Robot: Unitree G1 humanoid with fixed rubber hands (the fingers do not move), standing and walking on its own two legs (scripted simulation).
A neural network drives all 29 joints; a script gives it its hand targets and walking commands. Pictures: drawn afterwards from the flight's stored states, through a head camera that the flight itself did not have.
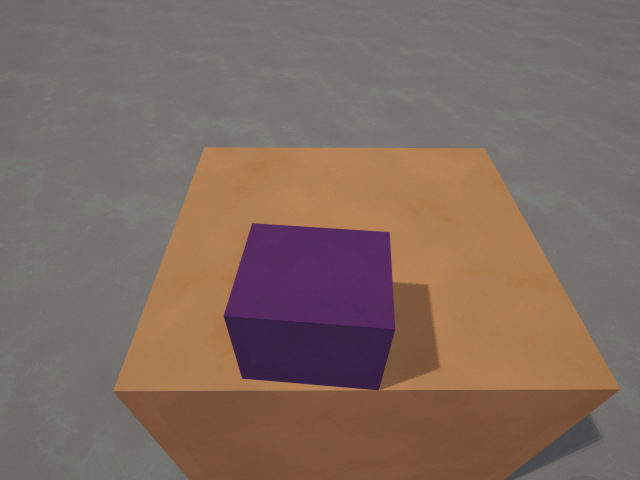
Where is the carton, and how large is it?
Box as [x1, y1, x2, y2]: [224, 223, 394, 389]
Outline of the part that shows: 252,223 224,313 224,318 242,378 378,389 394,331 389,232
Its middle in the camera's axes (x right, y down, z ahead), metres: -0.01 +0.10 +0.62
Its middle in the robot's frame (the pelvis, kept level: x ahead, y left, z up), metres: +0.40 +0.03 -0.03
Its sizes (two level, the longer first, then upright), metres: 0.219 0.177 0.177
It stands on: a pedestal, 0.66 m high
